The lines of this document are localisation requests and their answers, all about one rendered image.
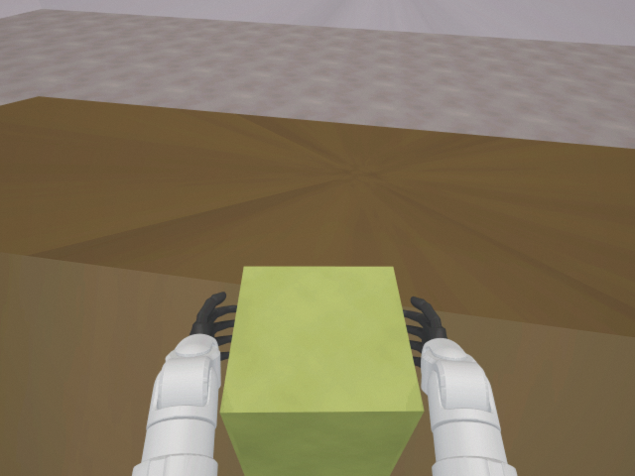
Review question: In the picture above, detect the right robot hand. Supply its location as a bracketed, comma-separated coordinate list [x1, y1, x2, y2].
[403, 297, 447, 368]

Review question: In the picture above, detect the left robot hand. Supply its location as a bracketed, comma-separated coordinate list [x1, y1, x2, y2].
[190, 292, 237, 361]

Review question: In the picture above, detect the robot left forearm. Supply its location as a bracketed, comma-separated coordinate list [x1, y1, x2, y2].
[132, 334, 221, 476]

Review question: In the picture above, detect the carton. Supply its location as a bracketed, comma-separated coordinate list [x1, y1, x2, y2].
[220, 267, 424, 476]

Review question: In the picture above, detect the robot right forearm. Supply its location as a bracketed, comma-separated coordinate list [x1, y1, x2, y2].
[421, 338, 517, 476]

